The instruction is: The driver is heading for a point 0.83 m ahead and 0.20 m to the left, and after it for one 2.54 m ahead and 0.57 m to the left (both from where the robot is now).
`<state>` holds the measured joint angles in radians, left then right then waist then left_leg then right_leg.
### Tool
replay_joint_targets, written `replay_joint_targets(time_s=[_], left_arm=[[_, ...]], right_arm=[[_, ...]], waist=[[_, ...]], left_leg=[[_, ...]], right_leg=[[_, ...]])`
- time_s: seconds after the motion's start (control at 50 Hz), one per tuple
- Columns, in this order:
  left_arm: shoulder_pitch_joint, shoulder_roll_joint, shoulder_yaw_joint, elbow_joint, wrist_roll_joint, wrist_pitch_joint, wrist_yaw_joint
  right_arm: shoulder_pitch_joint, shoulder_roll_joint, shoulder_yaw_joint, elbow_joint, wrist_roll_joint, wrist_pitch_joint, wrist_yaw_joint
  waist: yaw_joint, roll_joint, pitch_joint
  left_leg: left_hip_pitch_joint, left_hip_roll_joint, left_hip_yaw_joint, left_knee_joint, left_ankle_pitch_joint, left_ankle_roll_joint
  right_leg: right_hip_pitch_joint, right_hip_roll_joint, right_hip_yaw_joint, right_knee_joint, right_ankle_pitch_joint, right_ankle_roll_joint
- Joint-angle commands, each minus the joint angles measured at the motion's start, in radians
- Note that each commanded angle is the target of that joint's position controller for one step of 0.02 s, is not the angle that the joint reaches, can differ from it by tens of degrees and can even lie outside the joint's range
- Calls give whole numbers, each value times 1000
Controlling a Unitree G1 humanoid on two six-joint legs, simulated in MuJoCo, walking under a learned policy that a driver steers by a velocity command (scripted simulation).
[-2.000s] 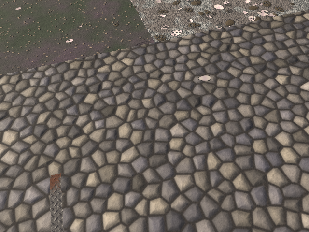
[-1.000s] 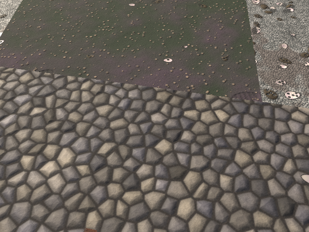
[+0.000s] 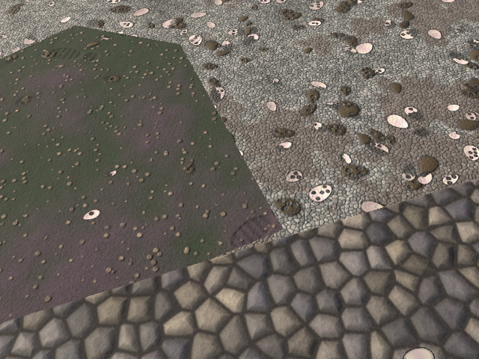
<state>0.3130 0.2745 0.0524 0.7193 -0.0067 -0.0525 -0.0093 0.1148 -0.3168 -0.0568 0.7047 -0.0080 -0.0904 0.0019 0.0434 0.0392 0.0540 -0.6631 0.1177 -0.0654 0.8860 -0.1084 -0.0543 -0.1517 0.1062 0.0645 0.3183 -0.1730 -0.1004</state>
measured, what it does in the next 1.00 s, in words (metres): walks ahead, turning left: left foot, then right foot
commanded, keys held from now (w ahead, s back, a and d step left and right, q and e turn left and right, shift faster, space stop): w+q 0.76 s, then w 0.18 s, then e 0.06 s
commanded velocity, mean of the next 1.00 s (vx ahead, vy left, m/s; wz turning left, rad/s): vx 0.50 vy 0.00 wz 0.35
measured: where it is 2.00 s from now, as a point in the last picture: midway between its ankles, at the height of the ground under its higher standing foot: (201, 260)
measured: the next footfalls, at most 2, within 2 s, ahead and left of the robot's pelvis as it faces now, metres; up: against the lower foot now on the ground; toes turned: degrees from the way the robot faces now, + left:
left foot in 0.30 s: +0.38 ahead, +0.18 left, +0.00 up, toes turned +8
right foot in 0.78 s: +0.70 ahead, +0.08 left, +0.00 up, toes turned +22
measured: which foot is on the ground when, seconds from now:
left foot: up 0.00-0.28, down 0.30-0.78, up 0.80-1.00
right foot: down 0.00-0.34, up 0.36-0.76, down 0.78-1.00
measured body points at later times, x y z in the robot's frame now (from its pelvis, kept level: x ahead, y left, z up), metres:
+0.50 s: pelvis +0.33 +0.11 -0.01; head +0.34 +0.11 +0.44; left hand +0.39 +0.37 -0.13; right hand +0.42 -0.14 -0.14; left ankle +0.34 +0.17 -0.75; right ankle +0.34 -0.06 -0.67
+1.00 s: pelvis +0.62 +0.15 +0.00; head +0.63 +0.16 +0.45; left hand +0.53 +0.39 -0.13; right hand +0.86 -0.01 -0.11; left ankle +0.60 +0.29 -0.68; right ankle +0.66 +0.06 -0.75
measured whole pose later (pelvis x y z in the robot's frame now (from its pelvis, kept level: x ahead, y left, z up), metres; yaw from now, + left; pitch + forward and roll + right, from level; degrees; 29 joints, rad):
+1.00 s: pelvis +0.62 +0.15 +0.00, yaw +26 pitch +2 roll -2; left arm 0.37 0.23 -0.01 0.85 0.05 -0.10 0.00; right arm 0.22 -0.27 -0.01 0.78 -0.09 -0.08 0.06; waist 0.06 0.04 -0.03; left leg -0.60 0.06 -0.04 1.00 -0.32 -0.02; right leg -0.19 0.04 -0.09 0.30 -0.16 -0.06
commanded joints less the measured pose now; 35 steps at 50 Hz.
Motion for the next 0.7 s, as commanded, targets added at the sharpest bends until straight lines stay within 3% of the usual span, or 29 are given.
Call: replay_joint_targets(time_s=[0.02,0.06,0.08,0.1,0.12,0.14,0.18,0.22,0.26,0.28,0.3,0.32,0.34,0.36,0.38,0.4,0.42,0.44,0.48,0.52,0.56,0.6,0.64,0.7], left_arm=[[-14,153,35,-45,0,-20,14],[15,168,35,-22,2,-23,13],[140,132,5,27,143,-50,-50],[173,129,13,50,135,-65,-69],[162,133,10,48,117,-72,-72],[154,129,3,54,106,-74,-68],[152,126,-11,69,103,-60,-56],[136,156,-13,77,104,-47,-58],[108,195,-8,82,98,-49,-65],[95,211,-6,83,97,-52,-70],[116,220,-6,84,112,-56,-73],[216,146,-32,78,149,-61,-67],[365,87,-68,72,167,-71,-80],[109,121,-43,41,109,-66,-97],[-36,114,-37,-23,72,-68,-82],[-80,137,-35,-27,87,-73,-51],[-66,107,-50,-35,118,-70,-25],[-43,76,-63,-27,127,-60,-12],[-2,70,-67,-23,119,-32,-3],[-16,88,-65,-19,97,-20,0],[-113,57,-80,-44,84,-12,-4],[-209,34,-93,-72,78,-5,-12],[-283,51,-91,-92,77,-10,-20],[-364,74,-86,-106,76,-24,-17]], right_arm=[[-37,-34,1,-47,11,-8,11],[-93,-30,6,-59,21,-13,21],[-19,17,52,-46,-104,18,67],[-7,-16,37,-40,-100,31,75],[-27,-47,31,-47,-86,32,70],[-58,-54,31,-55,-75,29,66],[-122,-28,47,-70,-67,28,63],[-157,-23,53,-86,-57,32,64],[-142,-64,41,-93,-42,29,59],[-91,-99,29,-82,-30,21,55],[36,-143,11,-42,-20,8,48],[227,-184,-2,22,-25,1,41],[457,-182,-12,54,-17,10,33],[619,-131,6,136,-57,3,35],[549,-166,-8,155,-62,-24,38],[421,-142,-3,134,-53,-38,38],[339,-69,24,129,-44,-44,41],[245,-22,39,102,-39,-48,44],[118,-18,43,50,-31,-55,49],[90,-67,29,24,-45,-64,61],[161,-93,18,41,-57,-68,76],[245,-112,5,62,-53,-63,92],[314,-123,-5,74,-56,-51,103],[332,-127,-14,71,-58,-26,112]], waist=[[11,-112,-44],[41,-110,-15],[24,-148,24],[27,-115,33],[27,-88,29],[32,-83,22],[46,-96,20],[33,-104,33],[-12,-126,7],[-54,-113,-26],[-95,-97,-93],[-105,-9,-270],[-167,128,-547],[-292,75,-426],[-253,36,-171],[-199,-18,-64],[-129,-22,-94],[-67,-19,-76],[1,-5,-71],[-10,-6,-46],[-51,-18,-23],[-91,-10,-22],[-119,1,-27],[-124,18,-23]], left_leg=[[64,-16,43,-176,218,-2],[73,-27,54,-253,291,15],[-52,-28,16,-184,247,22],[-177,-13,-26,-183,202,35],[-237,-17,-31,-214,202,45],[-249,-27,-16,-237,214,58],[-178,-53,39,-274,210,83],[-26,-92,84,-299,178,108],[135,-152,138,-309,106,140],[258,-196,177,-338,98,165],[471,-241,187,-321,113,191],[865,-166,62,-187,303,294],[1349,107,-432,-288,141,552],[1269,145,-615,-482,69,489],[1038,137,-538,-533,-83,380],[803,116,-483,-566,-78,378],[663,92,-412,-587,3,381],[522,72,-355,-629,53,377],[363,27,-314,-706,-42,372],[265,-17,-249,-727,-78,356],[246,-40,-214,-710,31,346],[267,-57,-198,-660,147,337],[342,-53,-232,-609,203,337],[451,-9,-316,-566,212,325]], right_leg=[[-14,-218,84,-127,253,-118],[5,-247,81,-149,178,-113],[88,-328,133,-115,202,-178],[223,-383,164,-104,261,-196],[304,-391,152,-99,288,-184],[347,-380,125,-102,287,-165],[334,-357,63,-132,240,-130],[254,-347,5,-158,293,-105],[241,-340,-50,-108,621,-78],[232,-313,-104,-10,848,-47],[162,-270,-148,166,968,-9],[-60,-221,-148,446,753,50],[-431,-53,-96,814,164,147],[-600,25,13,1065,-341,134],[-714,-57,87,1129,-301,94],[-679,-124,102,1068,-232,83],[-579,-163,104,986,-186,68],[-489,-200,87,925,-159,68],[-403,-215,65,816,-190,92],[-380,-212,11,697,-101,134],[-369,-201,-26,536,31,163],[-327,-169,-58,405,122,167],[-322,-135,-64,310,181,164],[-316,-109,-58,231,165,146]])
Velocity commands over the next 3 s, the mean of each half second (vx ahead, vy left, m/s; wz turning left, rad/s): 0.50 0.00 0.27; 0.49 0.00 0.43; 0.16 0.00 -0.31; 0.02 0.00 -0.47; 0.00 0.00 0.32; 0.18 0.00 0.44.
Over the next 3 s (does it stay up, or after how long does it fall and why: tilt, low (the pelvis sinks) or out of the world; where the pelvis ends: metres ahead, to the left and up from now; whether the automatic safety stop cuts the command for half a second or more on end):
stays up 0.85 0.18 -0.13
